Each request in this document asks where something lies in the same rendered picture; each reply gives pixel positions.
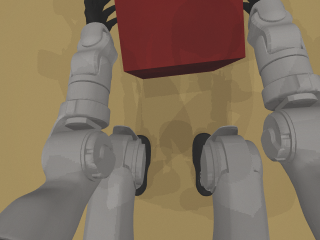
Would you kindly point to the left robot forearm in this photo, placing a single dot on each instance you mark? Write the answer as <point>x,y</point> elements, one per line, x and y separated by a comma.
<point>89,84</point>

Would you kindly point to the robot left hand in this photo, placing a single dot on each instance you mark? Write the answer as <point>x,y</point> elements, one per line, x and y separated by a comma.
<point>94,12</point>

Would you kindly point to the robot right hand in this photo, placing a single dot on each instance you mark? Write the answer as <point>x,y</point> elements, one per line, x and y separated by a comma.
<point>248,6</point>

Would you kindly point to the robot left foot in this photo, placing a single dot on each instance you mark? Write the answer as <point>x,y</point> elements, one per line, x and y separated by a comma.
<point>144,140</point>

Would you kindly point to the right robot shin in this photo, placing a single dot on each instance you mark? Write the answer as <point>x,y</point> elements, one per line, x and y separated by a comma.
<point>230,130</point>

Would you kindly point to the right robot forearm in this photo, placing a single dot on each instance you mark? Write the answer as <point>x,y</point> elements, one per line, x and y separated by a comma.
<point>282,59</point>

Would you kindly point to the robot right upper arm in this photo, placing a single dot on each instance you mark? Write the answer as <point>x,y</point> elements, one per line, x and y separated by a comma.
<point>291,136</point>

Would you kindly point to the carton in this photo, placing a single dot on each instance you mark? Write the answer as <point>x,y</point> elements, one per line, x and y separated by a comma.
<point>162,38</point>

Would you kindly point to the robot left upper arm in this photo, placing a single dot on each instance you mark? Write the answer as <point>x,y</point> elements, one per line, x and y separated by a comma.
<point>74,163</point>

